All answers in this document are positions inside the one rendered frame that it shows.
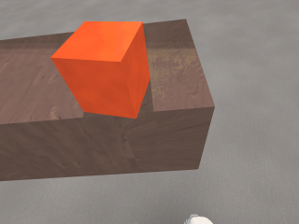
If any pedestal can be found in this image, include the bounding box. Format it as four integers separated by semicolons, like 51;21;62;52
0;19;215;181

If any carton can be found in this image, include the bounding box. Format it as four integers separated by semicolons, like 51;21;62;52
50;21;150;119

